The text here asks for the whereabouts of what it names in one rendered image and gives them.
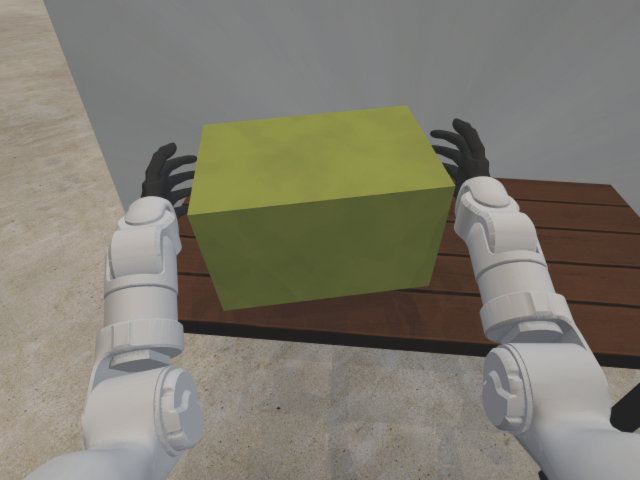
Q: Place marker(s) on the right robot forearm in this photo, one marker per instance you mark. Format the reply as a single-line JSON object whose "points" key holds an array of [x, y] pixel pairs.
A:
{"points": [[520, 304]]}

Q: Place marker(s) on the left robot upper arm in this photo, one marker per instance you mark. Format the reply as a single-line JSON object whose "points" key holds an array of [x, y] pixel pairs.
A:
{"points": [[135, 427]]}

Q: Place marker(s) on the right robot upper arm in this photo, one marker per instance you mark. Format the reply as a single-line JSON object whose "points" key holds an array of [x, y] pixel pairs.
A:
{"points": [[553, 398]]}

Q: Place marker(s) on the robot left hand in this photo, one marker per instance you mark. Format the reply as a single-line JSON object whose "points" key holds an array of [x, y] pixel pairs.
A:
{"points": [[158, 182]]}

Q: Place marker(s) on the left robot forearm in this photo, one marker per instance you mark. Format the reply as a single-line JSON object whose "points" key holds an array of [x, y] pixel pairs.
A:
{"points": [[141, 329]]}

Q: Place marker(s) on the table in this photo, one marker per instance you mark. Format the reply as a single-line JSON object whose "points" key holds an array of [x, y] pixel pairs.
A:
{"points": [[590, 239]]}

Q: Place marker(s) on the carton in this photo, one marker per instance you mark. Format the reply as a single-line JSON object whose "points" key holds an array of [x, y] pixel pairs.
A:
{"points": [[318, 206]]}

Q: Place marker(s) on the robot right hand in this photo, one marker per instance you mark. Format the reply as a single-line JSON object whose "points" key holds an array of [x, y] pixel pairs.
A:
{"points": [[470, 157]]}

